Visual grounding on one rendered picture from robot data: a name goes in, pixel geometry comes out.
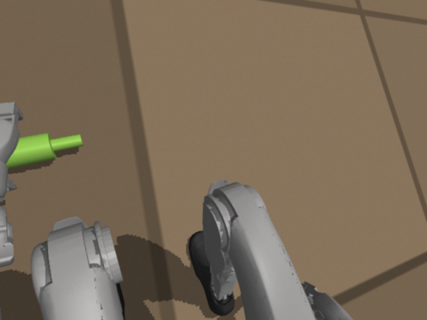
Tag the right robot foot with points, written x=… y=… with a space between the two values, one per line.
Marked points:
x=202 y=270

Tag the bottle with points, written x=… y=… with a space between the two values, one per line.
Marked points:
x=38 y=148

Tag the right robot hand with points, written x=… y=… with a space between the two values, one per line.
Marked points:
x=323 y=305

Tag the left robot hand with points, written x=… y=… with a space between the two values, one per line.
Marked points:
x=9 y=134

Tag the left robot arm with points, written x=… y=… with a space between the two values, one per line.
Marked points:
x=6 y=235

